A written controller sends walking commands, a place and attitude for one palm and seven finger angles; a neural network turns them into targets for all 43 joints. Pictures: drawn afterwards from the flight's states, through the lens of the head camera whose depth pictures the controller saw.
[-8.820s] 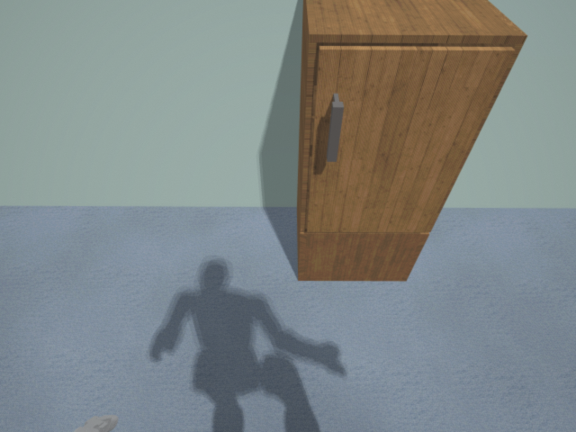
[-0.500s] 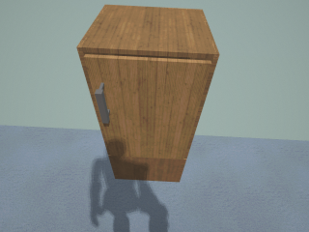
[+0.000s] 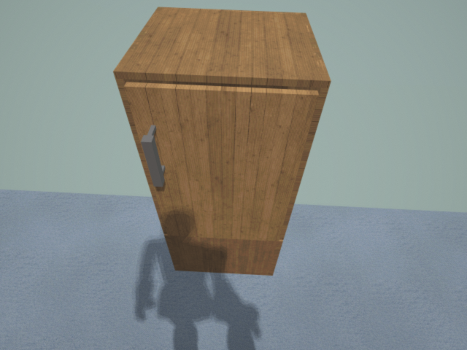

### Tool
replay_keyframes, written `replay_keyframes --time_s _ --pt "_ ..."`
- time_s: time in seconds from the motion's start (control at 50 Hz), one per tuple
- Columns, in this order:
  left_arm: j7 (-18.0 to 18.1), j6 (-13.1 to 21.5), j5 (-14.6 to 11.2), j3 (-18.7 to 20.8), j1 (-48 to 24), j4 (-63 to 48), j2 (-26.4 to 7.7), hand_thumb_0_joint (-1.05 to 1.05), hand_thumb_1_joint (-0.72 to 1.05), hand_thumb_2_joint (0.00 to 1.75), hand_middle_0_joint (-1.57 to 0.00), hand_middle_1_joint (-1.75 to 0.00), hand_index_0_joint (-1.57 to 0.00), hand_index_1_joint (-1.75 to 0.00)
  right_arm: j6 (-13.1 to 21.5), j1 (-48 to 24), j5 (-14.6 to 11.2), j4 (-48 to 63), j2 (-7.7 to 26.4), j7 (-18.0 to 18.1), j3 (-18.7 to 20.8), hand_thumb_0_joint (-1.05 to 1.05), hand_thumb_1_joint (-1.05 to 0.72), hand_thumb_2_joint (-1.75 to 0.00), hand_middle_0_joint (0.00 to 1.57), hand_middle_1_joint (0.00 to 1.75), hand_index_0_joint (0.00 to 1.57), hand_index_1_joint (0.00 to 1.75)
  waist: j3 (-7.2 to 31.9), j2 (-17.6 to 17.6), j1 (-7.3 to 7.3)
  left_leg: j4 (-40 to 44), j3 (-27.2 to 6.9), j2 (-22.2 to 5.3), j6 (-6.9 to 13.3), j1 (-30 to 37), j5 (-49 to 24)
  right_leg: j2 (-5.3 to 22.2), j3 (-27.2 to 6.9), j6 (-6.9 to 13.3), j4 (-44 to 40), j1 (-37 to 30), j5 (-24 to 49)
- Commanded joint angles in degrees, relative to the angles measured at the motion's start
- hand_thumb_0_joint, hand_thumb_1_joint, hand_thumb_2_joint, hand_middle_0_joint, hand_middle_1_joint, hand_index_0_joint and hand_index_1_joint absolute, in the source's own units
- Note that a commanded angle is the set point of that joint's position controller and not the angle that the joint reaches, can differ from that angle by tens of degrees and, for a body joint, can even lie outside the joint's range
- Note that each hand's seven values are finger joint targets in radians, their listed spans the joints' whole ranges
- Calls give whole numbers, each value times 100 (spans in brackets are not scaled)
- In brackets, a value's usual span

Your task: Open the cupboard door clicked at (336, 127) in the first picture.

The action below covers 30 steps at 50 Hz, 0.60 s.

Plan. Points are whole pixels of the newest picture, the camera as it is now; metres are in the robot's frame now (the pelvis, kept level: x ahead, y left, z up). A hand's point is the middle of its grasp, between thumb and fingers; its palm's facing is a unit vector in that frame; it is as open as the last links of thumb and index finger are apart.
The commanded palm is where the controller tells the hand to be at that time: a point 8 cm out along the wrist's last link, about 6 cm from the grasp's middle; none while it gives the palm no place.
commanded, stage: raise the hand with hooked fingers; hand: left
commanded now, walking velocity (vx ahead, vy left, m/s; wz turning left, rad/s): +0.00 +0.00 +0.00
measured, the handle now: (155, 156) +0.53 +0.22 +0.00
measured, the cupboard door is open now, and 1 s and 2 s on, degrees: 0 0 0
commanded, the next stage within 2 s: none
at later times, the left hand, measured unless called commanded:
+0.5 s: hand (122, 333) +0.16 +0.20 -0.05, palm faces +0.14 -0.99 -0.06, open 9.5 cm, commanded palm +0.15 +0.25 -0.04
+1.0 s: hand (107, 283) +0.23 +0.24 -0.02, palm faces +0.03 -1.00 -0.06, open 12.5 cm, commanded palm +0.21 +0.29 -0.01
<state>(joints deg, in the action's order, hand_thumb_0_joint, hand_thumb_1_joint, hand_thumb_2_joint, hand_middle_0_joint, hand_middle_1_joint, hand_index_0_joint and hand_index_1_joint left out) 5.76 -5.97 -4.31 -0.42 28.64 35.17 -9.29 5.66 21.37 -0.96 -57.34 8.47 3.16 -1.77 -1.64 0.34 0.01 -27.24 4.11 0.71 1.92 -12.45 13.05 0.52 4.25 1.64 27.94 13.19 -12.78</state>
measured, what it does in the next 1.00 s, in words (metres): lowers itself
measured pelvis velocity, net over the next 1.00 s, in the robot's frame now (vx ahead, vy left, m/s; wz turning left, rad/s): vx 0.01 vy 0.00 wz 0.04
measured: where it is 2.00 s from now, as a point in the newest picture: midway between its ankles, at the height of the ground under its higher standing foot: outside the picture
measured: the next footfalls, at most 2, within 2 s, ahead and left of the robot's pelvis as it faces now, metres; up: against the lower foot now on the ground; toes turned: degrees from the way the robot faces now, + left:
none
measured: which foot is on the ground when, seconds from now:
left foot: down 0.00-1.00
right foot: down 0.00-1.00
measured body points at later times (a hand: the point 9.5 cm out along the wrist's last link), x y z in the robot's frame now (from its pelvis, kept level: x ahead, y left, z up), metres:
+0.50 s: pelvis +0.00 -0.02 -0.09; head +0.05 +0.00 +0.35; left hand +0.15 +0.25 -0.04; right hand +0.25 -0.22 -0.13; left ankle +0.02 +0.09 -0.74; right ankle +0.03 -0.10 -0.74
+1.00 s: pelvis +0.01 +0.00 -0.07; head +0.07 +0.02 +0.38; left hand +0.22 +0.29 -0.02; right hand +0.17 -0.26 -0.14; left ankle +0.02 +0.09 -0.74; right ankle +0.02 -0.10 -0.74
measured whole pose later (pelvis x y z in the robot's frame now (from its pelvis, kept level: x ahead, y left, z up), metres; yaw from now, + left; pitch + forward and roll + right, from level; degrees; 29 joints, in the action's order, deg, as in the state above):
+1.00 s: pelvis +0.01 +0.00 -0.07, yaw +2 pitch +13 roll -2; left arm -21.6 22.1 -19.7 16.9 17.9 6.1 -17.7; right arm 11.6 15.9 -2.2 -32.0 16.1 3.7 0.7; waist 6.6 -0.8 1.3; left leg -60.7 0.4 -0.3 2.3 -46.0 28.0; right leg -0.5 5.9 2.0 57.5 43.9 -26.9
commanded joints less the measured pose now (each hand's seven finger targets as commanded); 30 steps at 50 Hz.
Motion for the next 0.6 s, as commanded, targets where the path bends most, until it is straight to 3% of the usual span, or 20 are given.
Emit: replay_keyframes --time_s 0.0,0.02,0.04,0.06,0.08,0.1,0.12,0.14,0.16,0.18,0.22,0.26,0.3,0.34,0.36,0.44,0.46,0.5,0.56,0.58 --pt "227 1040 -664 -687 -1016 -4071 452 0 78 85 -21 -37 -21 -37 1392 -970 -349 1899 1211 236 266 0 -90 -90 20 30 20 30 -155 -97 313 418 -801 -217 -88 -837 1476 -58 180 -55 92 974 -1146" --pt "167 1319 -629 -584 -1021 -4165 180 0 76 84 -21 -39 -21 -39 1498 -993 -292 2007 1365 238 300 0 -90 -90 20 30 20 30 -88 352 422 77 -793 -140 -72 -970 1554 -36 86 -83 65 1305 -1621" --pt "54 1606 -633 -518 -867 -3993 195 0 74 83 -21 -40 -21 -40 1557 -976 -192 2160 1367 228 321 0 -90 -90 20 30 20 30 -146 871 426 -291 -764 -68 -69 -1215 1535 -25 63 -100 167 1645 -1962" --pt "-95 1920 -572 -363 -895 -3621 123 0 71 82 -21 -42 -21 -42 1588 -985 -160 2325 1382 168 390 0 -90 -90 20 30 20 30 -159 863 415 -690 -671 35 -110 -1441 1468 13 4 -93 344 1979 -2170" --pt "-288 2298 -550 -74 -951 -3300 30 0 69 81 -22 -43 -22 -43 1583 -1001 -39 2390 1360 106 468 0 -90 -90 20 30 20 30 77 1114 302 -1051 -628 67 -159 -1833 1422 15 -14 -73 650 2298 -2336" --pt "-584 2704 -644 173 -233 -2798 53 0 67 80 -22 -45 -22 -45 1585 -1128 13 2567 1311 30 538 0 -90 -90 20 30 20 30 174 1392 32 -1408 -532 66 -203 -2265 1412 15 -82 -48 920 2542 -2600" --pt "-938 3156 -776 396 249 -2547 20 0 64 79 -22 -47 -22 -47 1563 -1221 38 2724 1285 -69 599 0 -90 -90 20 30 20 30 366 1547 -142 -1763 -471 91 -234 -2692 1347 25 -213 -27 1168 2635 -2692" --pt "-1324 3611 -883 612 549 -2535 -69 0 62 78 -22 -48 -22 -48 1513 -1304 55 2897 1274 -184 658 0 -90 -90 20 30 20 30 573 1422 -275 -2066 -430 131 -253 -2999 1228 29 -316 15 1437 2603 -2500" --pt "-1732 3973 -922 1057 851 -2314 -425 0 60 77 -22 -50 -22 -50 1407 -1303 30 3021 1299 -327 742 0 -90 -90 20 30 20 30 724 686 -414 -2321 -387 179 -296 -3046 980 45 -451 126 1709 2458 -2074" --pt "-2059 4243 -947 1150 814 -2602 -612 0 57 76 -22 -51 -22 -51 1325 -1480 41 3306 1297 -408 743 0 -90 -90 20 30 20 30 929 349 -420 -2516 -328 225 -282 -3237 993 81 -489 155 1938 2415 -1917" --pt "-2267 4112 -956 1369 861 -2930 -829 0 53 74 -23 -54 -23 -54 1128 -1676 -29 3695 1283 -382 768 0 -90 -90 20 30 20 30 1416 379 -542 -2721 -217 211 -155 -3534 799 68 -700 111 2245 2229 -1397" --pt "-2298 3729 -1134 1393 511 -3720 -919 0 48 72 -23 -57 -23 -57 882 -1685 -71 3985 1256 -314 739 0 -90 -90 20 30 20 30 1554 -70 -516 -2773 -243 208 -120 -3528 860 33 -898 84 2228 2214 -1503" --pt "-2129 3558 -1181 1494 74 -4734 -1022 0 43 70 -23 -60 -23 -60 759 -1496 -72 4089 1179 -232 726 0 -90 -90 20 30 20 30 2003 -495 -363 -2893 -340 105 -65 -3197 434 -11 -807 57 2371 2200 -822" --pt "-1958 3683 -1163 1458 -238 -5468 -993 0 39 68 -24 -63 -24 -63 701 -1244 -51 3968 1084 -164 694 0 -90 -90 20 30 20 30 2190 -720 -114 -3059 -458 -6 -37 -2924 -9 -80 -700 -2 2502 2344 14" --pt "-1957 3805 -1178 1359 -635 -5814 -1039 0 36 67 -24 -64 -24 -64 694 -1116 18 3897 1119 -127 651 0 -90 -90 20 30 20 30 2154 -528 80 -3163 -566 -54 -13 -2913 -108 -157 -586 -18 2651 2551 201" --pt "-2259 4067 -1164 1052 -992 -5434 -928 0 27 63 -25 -70 -25 -70 843 -1049 21 3541 1194 -55 553 0 -90 -90 20 30 20 30 1891 -556 408 -3423 -673 -125 -4 -3133 201 -191 -483 -30 2622 3137 -351" --pt "-2450 3977 -1237 1054 -1104 -5165 -995 0 25 62 -25 -72 -25 -72 887 -1099 5 3471 1240 -13 514 0 -90 -90 20 30 20 30 1716 -656 421 -3488 -699 -116 4 -3180 230 -211 -511 4 2616 3231 -407" --pt "-2695 3676 -1295 1329 -884 -4771 -1214 0 20 60 -25 -75 -25 -75 939 -1086 -57 3457 1272 24 504 0 -90 -90 20 30 20 30 2031 -304 330 -3429 -666 -107 11 -3341 442 -158 -601 -55 2432 2936 -757" --pt "-2925 3049 -1553 1819 -621 -4278 -1444 0 13 57 -25 -80 -25 -80 915 -1217 -148 3488 1279 73 487 0 -90 -90 20 30 20 30 2309 -200 34 -3230 -654 -68 2 -3354 248 -123 -663 -76 2291 2337 -672" --pt "-2926 2933 -1608 1918 -633 -4558 -1475 0 11 56 -26 -81 -26 -81 902 -1208 -160 3549 1264 69 475 0 -90 -90 20 30 20 30 2566 -243 -30 -3109 -640 -58 7 -3208 89 -85 -601 -86 2275 2100 -478"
